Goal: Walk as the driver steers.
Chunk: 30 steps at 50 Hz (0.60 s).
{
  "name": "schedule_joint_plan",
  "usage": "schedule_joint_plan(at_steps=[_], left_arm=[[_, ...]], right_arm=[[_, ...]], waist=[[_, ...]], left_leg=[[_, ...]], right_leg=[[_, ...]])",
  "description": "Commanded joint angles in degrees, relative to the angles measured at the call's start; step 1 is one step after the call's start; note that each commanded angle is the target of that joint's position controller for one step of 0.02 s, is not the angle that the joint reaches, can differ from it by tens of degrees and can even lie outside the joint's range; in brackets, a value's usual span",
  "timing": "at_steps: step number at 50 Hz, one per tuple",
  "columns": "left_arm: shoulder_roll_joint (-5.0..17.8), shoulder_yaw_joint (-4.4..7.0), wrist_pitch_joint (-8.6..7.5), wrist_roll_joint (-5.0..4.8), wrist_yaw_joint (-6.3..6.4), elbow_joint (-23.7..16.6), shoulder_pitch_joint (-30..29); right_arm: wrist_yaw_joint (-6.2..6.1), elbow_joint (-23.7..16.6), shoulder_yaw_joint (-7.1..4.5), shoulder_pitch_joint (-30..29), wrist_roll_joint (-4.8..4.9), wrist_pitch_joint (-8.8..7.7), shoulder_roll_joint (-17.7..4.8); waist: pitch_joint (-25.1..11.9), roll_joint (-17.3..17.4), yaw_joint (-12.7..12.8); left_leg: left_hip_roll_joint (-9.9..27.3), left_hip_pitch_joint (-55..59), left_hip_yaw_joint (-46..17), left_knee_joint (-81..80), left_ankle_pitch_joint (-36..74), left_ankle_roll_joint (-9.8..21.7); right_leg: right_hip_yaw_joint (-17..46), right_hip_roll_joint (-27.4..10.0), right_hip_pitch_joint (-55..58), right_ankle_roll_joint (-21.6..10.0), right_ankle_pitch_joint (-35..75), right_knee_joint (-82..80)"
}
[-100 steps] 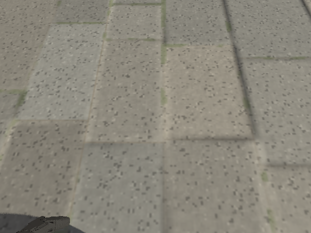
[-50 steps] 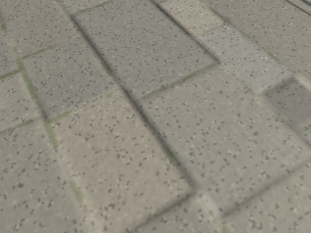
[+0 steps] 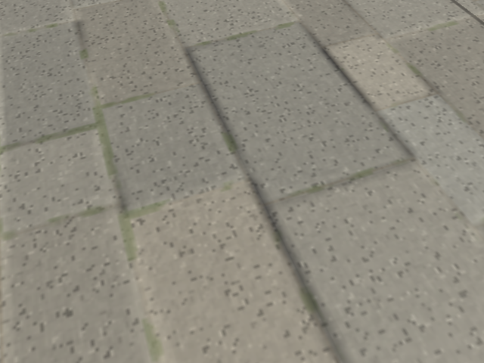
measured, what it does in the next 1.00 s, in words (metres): walks ahead, turning left: left foot, then right foot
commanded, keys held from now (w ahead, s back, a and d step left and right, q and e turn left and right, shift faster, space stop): w+q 0.92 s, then w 0.08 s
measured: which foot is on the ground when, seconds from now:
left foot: up 0.00-0.14, down 0.16-0.66, up 0.68-1.00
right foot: down 0.00-0.16, up 0.18-0.64, down 0.66-1.00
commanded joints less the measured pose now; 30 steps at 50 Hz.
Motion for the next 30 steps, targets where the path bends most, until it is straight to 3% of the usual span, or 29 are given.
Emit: schedule_joint_plan(at_steps=[1, 3, 5, 6, 7, 8, 9, 10, 11, 12, 13, 14, 15, 18, 21, 24, 27, 30], left_arm=[[10.8, 2.33, -0.68, -0.47, -0.06, -3.4, -2.9], [12.1, 2.65, -0.46, -1.09, -0.38, -2.6, -2.0], [13.1, 2.95, -0.14, -1.53, -0.55, -2.2, -2.2], [13.8, 3.15, 0.06, -1.68, -0.45, -2.1, -2.6], [13.7, 3.05, 0.27, -1.76, -0.27, -2.2, -2.9], [12.1, 2.35, -0.04, -1.01, -0.01, -2.8, -1.7], [4.7, -0.01, -0.76, 1.54, -0.36, -6.3, 1.3], [6.0, -0.51, -2.67, 0.41, -0.87, -7.4, -1.1], [10.6, 0.84, -3.5, -2.1, -1.26, -8.9, -7.1], [10.1, 0.4, -4.13, -2.3, -1.16, -9.6, -8.8], [9.6, 0.32, -4.31, -0.97, -0.64, -9.0, -8.8], [9.8, 0.67, -3.87, 0.03, -0.41, -8.6, -7.5], [9.7, 0.73, -3.16, 0.31, -0.54, -8.2, -6.8], [7.7, 0.21, -1.72, 1.33, -0.54, -7.9, -7.7], [5.6, -0.73, -1.79, 1.41, -0.7, -10.0, -15.5], [4.2, -1.48, -2.49, 0.67, -1.6, -11.4, -22.7], [5.7, -1.08, -3.09, -0.15, -2.34, -12.4, -26.0], [7.6, -0.07, -3.61, -0.37, -2.65, -12.3, -24.7]], right_arm=[[1.15, -7.5, 0.77, -9.3, 0.0, -1.2, -0.3], [1.49, -8.2, 0.49, -10.0, 0.08, -1.08, -1.3], [1.59, -8.7, -0.37, -8.6, -0.02, -0.9, -3.1], [1.45, -8.1, -1.26, -5.3, -0.27, -0.71, -4.5], [1.1, -6.0, -2.77, 2.8, -0.29, -0.39, -6.7], [0.12, -3.5, -4.65, 12.8, 0.09, 0.28, -9.9], [-1.03, -3.1, -5.95, 16.0, 0.39, 0.5, -17.1], [-0.74, -5.2, -4.8, 16.7, 0.03, -0.47, -15.4], [-0.31, -4.3, -3.63, 14.4, -0.63, -1.43, -11.5], [-0.34, -3.9, -3.17, 12.1, -0.8, -1.99, -9.9], [-0.39, -4.2, -2.69, 8.2, -1.03, -2.28, -8.4], [-0.4, -4.8, -2.24, 5.4, -1.78, -2.49, -7.1], [-0.52, -5.3, -2.12, 3.9, -2.16, -2.54, -6.6], [-1.3, -3.8, -2.21, 4.7, -1.24, -3.11, -6.6], [-2.36, -1.9, -2.53, 7.7, -0.83, -2.81, -7.6], [-2.97, -0.2, -2.89, 10.8, -0.23, -2.25, -8.5], [-3.17, 1.5, -3.0, 13.5, 0.27, -1.73, -8.4], [-3.49, 2.1, -3.12, 13.8, 0.12, -0.9, -8.1]], waist=[[4.3, -7.8, 0.6], [4.8, -8.2, 0.4], [3.8, -8.9, -1.7], [1.1, -9.2, -4.2], [-3.7, -8.0, -9.0], [-8.7, -5.8, -13.5], [-13.9, 11.7, -10.5], [-25.1, 10.0, -11.8], [-16.0, 4.8, -12.6], [-9.5, 2.8, -10.8], [-5.6, -0.8, -8.0], [-4.3, 0.4, -5.4], [-3.6, 1.6, -4.0], [-2.0, 0.3, -3.4], [0.3, 0.0, -5.9], [0.9, 0.9, -8.6], [1.0, 1.7, -9.5], [0.2, 3.8, -8.1]], left_leg=[[0.7, -2.6, 2.4, -8.7, 5.0, 0.0], [-0.2, 1.0, 4.4, -12.1, 4.7, 1.6], [-2.3, 5.7, 6.3, -14.7, 2.5, 4.2], [-4.6, 11.6, 8.0, -16.0, 1.7, 5.7], [-7.4, 23.0, 9.3, -18.3, 3.3, 7.7], [-7.7, 38.8, 5.9, -18.1, 3.5, 9.8], [8.1, 57.2, -23.7, -23.2, -6.0, 18.2], [15.6, 60.8, -49.5, -36.0, -19.9, 24.0], [14.7, 55.6, -43.3, -38.7, -20.2, 20.7], [12.6, 47.3, -35.8, -38.6, -15.7, 19.3], [10.1, 38.8, -29.6, -38.1, -7.7, 17.9], [7.8, 32.5, -24.8, -38.5, -0.9, 17.1], [6.5, 28.6, -22.9, -39.8, 2.2, 17.2], [4.9, 22.9, -17.6, -41.4, 10.5, 18.1], [2.4, 21.5, -14.2, -41.1, 11.5, 16.2], [0.9, 20.3, -13.5, -40.2, 8.3, 13.9], [2.6, 24.4, -17.6, -37.2, 6.7, 13.3], [4.3, 30.0, -22.2, -32.1, 9.3, 12.0]], right_leg=[[4.8, -12.8, -1.6, -8.8, 13.0, -7.2], [2.7, -14.0, -1.7, -8.2, 14.8, -6.6], [0.3, -15.1, -0.5, -7.2, 28.2, -2.5], [-2.1, -14.7, -0.2, -6.1, 40.4, 3.6], [-5.0, -13.1, -2.6, -4.6, 48.7, 14.4], [-5.9, -11.2, -12.2, -2.5, 44.2, 28.5], [-5.1, -2.9, -35.7, 1.7, -2.1, 52.2], [9.6, 2.1, -42.2, 1.7, -15.8, 62.8], [11.4, -0.8, -48.2, 0.8, -10.3, 64.4], [10.2, -3.1, -47.9, -0.3, -5.3, 60.8], [10.1, -5.2, -44.5, -0.3, -1.7, 56.0], [10.7, -6.6, -39.9, -0.4, 0.7, 52.2], [10.7, -6.9, -37.1, -0.1, 2.0, 50.7], [8.9, -6.0, -35.6, 2.2, 5.2, 44.4], [8.6, -4.2, -36.4, 3.6, 16.1, 31.4], [7.7, -1.0, -31.0, 3.6, 24.1, 19.4], [9.2, 0.2, -29.2, 2.9, 23.7, 14.1], [10.0, 0.8, -26.2, 0.9, 16.5, 11.1]])
Velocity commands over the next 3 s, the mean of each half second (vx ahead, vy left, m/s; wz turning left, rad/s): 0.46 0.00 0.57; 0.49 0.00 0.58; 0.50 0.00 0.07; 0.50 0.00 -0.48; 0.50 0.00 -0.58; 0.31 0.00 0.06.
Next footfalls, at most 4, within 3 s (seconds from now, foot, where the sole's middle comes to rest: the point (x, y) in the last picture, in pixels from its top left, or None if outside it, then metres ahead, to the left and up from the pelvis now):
0.16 left None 0.24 0.16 -0.78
0.66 right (265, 330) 0.57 0.04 -0.78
1.16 left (137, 289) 0.67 0.43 -0.78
1.70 right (166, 190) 1.05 0.42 -0.78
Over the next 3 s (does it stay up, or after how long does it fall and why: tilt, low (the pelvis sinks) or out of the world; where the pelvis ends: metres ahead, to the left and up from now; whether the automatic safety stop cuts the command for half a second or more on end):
stays up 1.47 0.55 0.00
